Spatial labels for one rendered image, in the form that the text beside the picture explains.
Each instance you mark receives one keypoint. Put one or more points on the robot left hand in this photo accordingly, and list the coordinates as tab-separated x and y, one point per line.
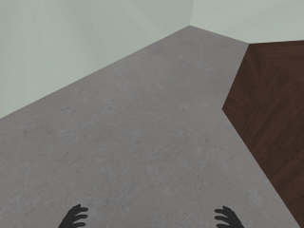
70	217

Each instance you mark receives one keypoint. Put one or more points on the robot right hand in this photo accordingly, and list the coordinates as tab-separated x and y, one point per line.
232	219

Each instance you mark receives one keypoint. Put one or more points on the pedestal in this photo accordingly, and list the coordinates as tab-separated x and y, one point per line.
265	105

